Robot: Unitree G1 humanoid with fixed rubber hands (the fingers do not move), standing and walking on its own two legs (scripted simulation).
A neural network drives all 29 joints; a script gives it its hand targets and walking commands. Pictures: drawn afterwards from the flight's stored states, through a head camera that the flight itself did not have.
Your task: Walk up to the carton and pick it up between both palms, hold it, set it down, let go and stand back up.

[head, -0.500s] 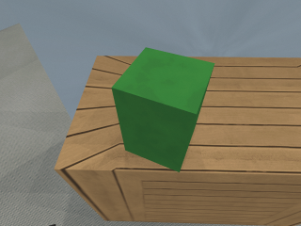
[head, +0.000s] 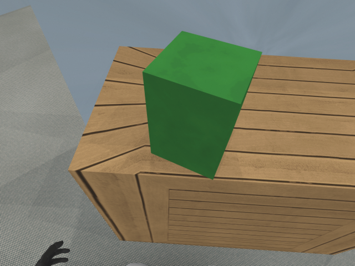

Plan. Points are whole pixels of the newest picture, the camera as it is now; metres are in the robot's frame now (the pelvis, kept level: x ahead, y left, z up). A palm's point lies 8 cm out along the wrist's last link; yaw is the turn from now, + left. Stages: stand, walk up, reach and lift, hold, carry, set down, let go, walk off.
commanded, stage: walk up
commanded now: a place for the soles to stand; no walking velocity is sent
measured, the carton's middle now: (198, 110) +0.42 -0.03 +0.11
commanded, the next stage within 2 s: reach and lift in 1.56 s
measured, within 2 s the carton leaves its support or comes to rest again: neither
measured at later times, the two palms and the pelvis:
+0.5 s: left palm out of the picture +0.07 +0.29 -0.10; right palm out of the picture +0.11 -0.33 -0.10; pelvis +0.00 -0.02 +0.01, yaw +1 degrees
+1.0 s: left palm out of the picture +0.10 +0.29 -0.09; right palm out of the picture +0.07 -0.32 -0.10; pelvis +0.01 -0.01 +0.01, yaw +0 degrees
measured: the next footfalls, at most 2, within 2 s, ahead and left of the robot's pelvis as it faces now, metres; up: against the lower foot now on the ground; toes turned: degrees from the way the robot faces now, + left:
right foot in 0.30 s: +0.02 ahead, -0.14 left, +0.00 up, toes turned -3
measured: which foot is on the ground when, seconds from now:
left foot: down 0.00-1.00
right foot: down 0.00-0.14, up 0.16-0.28, down 0.30-1.00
